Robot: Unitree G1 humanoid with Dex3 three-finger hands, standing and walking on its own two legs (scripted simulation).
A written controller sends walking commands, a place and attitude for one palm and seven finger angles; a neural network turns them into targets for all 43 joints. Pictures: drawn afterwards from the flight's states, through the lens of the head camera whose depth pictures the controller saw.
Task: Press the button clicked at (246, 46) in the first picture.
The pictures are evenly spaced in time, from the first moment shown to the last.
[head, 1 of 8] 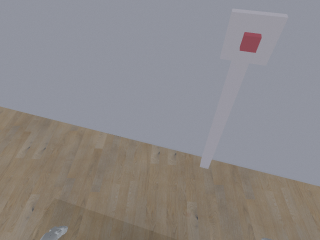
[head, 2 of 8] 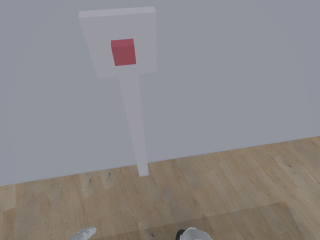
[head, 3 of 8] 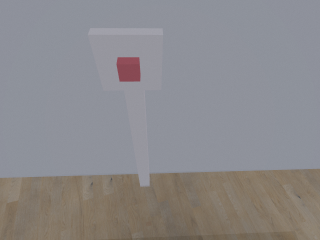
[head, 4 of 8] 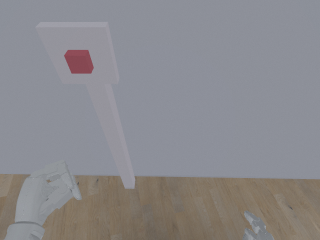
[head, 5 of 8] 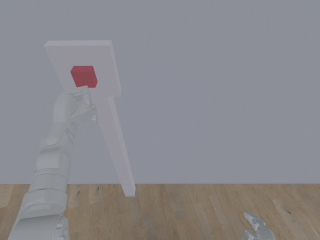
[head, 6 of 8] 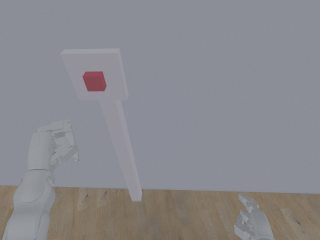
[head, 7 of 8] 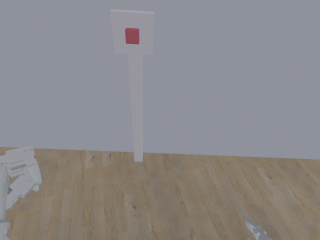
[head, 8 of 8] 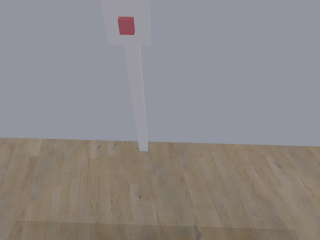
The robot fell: no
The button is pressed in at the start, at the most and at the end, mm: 0 13 0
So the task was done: yes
